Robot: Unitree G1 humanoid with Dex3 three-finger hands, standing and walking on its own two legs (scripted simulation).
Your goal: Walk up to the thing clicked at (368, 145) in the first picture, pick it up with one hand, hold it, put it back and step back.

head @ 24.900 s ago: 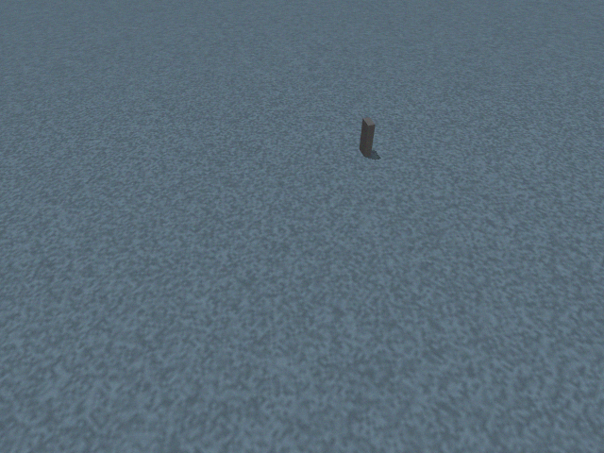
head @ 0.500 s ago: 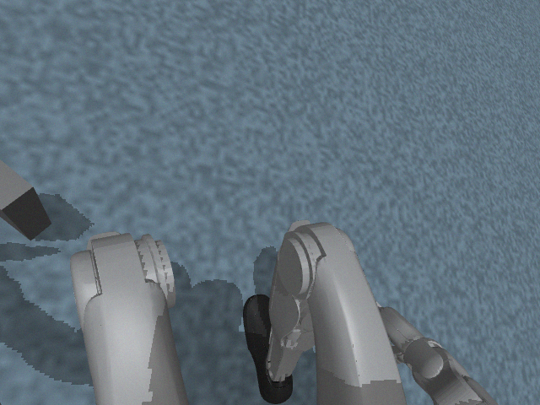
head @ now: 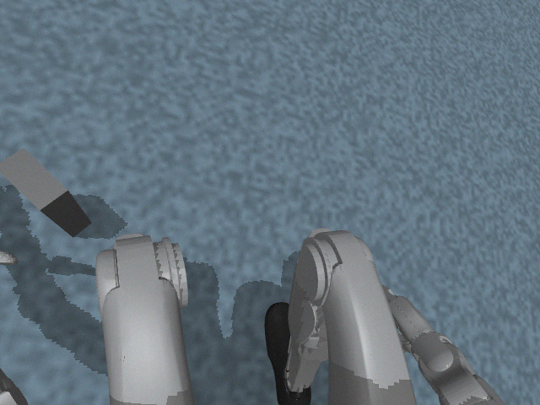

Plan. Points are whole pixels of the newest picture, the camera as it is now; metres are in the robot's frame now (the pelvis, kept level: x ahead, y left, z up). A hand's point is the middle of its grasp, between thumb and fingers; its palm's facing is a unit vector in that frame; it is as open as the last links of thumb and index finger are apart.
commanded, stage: open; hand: left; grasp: from the side
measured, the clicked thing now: (52, 200) +0.39 +0.32 -0.20
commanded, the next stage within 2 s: withdraw in 0.50 s
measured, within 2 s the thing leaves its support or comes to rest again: neither
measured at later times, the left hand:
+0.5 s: hand out of the picture +0.36 +0.38 -0.10, palm faces +0.47 -0.88 +0.00, open 17.6 cm
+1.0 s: hand out of the picture +0.37 +0.40 -0.12, palm faces +0.51 -0.86 -0.03, open 17.6 cm
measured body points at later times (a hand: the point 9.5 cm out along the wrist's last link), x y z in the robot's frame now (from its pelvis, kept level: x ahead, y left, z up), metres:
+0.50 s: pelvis +0.00 +0.00 -0.01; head +0.20 +0.14 +0.37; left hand +0.33 +0.43 -0.10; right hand +0.19 -0.25 -0.08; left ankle +0.08 +0.14 -0.26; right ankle +0.11 -0.12 -0.26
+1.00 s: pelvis +0.00 +0.00 -0.01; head +0.20 +0.15 +0.36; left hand +0.34 +0.44 -0.11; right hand +0.19 -0.25 -0.07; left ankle +0.08 +0.14 -0.26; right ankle +0.11 -0.12 -0.26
